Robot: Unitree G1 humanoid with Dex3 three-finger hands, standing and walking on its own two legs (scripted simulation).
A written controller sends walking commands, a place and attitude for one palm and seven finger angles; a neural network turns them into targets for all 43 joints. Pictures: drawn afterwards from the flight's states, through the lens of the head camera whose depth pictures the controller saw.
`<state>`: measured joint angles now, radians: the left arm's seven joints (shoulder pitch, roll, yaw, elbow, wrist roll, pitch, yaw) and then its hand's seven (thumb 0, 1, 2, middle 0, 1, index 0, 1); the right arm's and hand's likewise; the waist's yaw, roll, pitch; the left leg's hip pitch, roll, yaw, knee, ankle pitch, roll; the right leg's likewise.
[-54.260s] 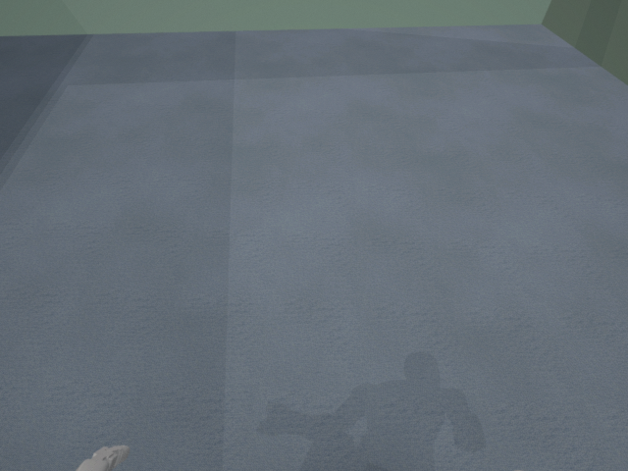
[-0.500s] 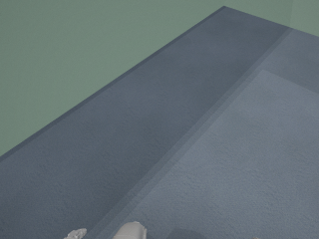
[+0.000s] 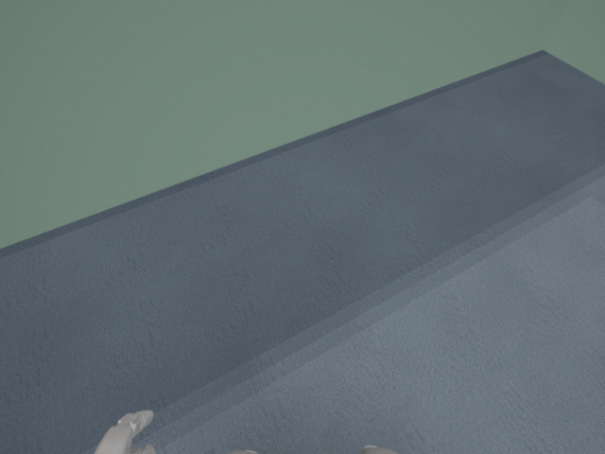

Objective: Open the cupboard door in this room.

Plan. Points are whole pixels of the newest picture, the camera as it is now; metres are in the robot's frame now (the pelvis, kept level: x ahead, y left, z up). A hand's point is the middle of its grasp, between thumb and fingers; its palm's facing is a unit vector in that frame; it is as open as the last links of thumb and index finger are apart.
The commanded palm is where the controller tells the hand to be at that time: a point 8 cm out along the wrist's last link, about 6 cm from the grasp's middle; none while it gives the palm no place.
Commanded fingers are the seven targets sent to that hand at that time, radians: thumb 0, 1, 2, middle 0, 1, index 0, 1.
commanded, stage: turn to face it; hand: left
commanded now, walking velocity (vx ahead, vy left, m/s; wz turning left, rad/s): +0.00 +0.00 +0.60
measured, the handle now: out of the picture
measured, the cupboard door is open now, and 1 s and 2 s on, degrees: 45 45 45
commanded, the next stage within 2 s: take the last steps up to it in 2.00 s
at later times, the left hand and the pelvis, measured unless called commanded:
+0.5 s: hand out of the picture +0.01 +0.21 -0.18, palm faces +0.33 -0.92 -0.22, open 7.3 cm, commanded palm none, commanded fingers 0.00 0.90 0.90 -0.20 -0.30 -0.20 -0.30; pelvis +0.01 -0.01 -0.01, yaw +19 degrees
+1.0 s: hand out of the picture +0.00 +0.15 -0.16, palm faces +0.57 -0.79 -0.23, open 7.3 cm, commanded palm none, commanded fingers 0.00 0.90 0.90 -0.20 -0.30 -0.20 -0.30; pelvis +0.05 -0.05 +0.01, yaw +36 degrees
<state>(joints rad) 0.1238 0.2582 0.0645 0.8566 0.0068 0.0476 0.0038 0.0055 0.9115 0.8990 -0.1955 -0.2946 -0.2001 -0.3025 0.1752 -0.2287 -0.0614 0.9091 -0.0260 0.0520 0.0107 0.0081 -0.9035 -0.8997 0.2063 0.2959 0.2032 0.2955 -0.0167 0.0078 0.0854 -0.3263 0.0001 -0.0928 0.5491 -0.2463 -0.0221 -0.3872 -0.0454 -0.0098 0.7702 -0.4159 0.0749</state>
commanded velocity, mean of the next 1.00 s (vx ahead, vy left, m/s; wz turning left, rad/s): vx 0.00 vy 0.00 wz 0.60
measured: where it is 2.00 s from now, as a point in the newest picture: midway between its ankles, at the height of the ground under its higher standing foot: outside the picture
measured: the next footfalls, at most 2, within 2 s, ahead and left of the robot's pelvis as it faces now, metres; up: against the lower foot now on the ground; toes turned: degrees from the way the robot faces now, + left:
right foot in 0.04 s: +0.05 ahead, -0.14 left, +0.00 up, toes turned +0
left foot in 0.38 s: +0.03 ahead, +0.10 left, +0.00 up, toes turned +19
